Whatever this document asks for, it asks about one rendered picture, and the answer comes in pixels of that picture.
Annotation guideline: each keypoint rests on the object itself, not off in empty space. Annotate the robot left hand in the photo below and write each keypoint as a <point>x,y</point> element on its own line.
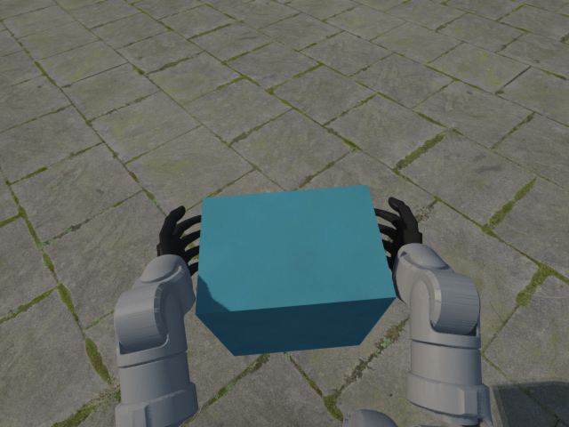
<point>170,241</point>

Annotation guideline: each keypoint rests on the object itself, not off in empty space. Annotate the robot right hand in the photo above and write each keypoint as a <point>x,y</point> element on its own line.
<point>406,228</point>

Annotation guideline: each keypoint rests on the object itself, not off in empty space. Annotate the robot right forearm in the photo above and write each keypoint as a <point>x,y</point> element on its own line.
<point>445,378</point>

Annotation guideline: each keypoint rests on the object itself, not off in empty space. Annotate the right robot thigh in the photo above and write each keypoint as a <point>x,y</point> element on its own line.
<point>368,418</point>

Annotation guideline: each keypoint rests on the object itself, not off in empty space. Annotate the carton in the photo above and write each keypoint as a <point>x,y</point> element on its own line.
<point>292,270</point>

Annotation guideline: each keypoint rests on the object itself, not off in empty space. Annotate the robot left forearm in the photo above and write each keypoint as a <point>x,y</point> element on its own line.
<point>150,347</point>

